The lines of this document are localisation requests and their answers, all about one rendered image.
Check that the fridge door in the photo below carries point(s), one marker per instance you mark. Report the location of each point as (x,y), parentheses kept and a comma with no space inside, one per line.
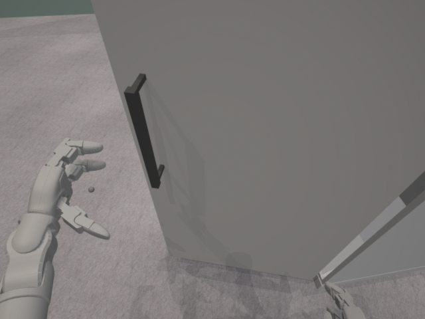
(285,126)

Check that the robot left forearm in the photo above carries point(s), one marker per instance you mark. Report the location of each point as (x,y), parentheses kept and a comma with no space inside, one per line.
(26,284)

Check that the robot left hand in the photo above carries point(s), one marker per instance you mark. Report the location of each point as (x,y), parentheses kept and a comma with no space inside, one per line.
(54,180)

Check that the handle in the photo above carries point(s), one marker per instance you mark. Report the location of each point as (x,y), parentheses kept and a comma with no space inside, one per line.
(138,118)

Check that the robot right hand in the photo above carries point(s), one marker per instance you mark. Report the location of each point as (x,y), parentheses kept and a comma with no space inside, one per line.
(344,301)

